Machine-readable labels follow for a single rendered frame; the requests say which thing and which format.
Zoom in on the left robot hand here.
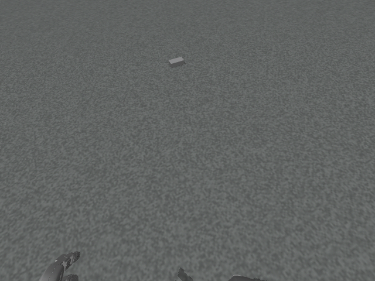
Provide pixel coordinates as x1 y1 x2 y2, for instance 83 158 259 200
39 251 80 281

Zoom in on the small box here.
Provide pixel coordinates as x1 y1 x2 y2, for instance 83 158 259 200
169 57 184 68

